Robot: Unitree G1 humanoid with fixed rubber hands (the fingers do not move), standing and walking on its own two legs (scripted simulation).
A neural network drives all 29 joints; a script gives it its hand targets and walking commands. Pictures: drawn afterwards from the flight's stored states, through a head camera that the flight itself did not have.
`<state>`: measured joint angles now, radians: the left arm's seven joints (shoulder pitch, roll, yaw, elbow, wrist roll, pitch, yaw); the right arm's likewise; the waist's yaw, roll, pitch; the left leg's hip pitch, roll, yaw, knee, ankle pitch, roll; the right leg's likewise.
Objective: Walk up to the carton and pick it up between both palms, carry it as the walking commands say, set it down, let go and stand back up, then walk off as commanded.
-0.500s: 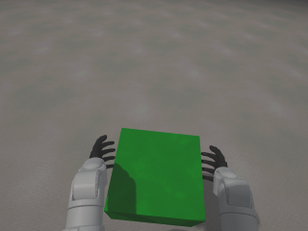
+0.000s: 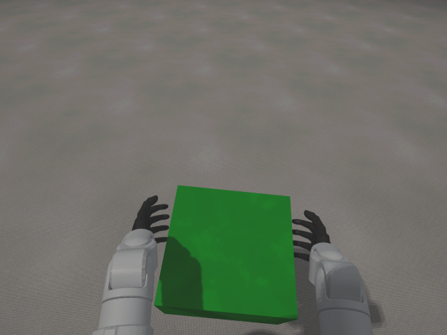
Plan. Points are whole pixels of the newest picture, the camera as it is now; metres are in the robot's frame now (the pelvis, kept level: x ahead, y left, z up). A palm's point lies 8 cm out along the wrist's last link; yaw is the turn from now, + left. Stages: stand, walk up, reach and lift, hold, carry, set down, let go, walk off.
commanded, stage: carry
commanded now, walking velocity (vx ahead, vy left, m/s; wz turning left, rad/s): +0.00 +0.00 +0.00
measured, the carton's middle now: (227, 254) +0.31 +0.00 -0.04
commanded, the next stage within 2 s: hold in 0.98 s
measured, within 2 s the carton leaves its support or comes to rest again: neither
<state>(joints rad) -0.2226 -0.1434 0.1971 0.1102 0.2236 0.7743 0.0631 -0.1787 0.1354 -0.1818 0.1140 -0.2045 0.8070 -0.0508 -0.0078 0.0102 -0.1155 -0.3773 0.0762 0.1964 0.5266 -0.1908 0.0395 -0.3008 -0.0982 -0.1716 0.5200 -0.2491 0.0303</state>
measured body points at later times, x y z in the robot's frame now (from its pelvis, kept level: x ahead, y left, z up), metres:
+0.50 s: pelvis -0.01 -0.01 +0.00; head -0.04 +0.00 +0.45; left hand +0.29 +0.15 +0.05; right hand +0.28 -0.17 +0.04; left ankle +0.05 +0.10 -0.73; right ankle +0.01 -0.14 -0.73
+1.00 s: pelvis -0.01 -0.01 +0.00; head -0.03 +0.00 +0.45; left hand +0.29 +0.15 +0.04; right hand +0.28 -0.18 +0.03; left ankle +0.05 +0.09 -0.73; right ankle +0.01 -0.13 -0.73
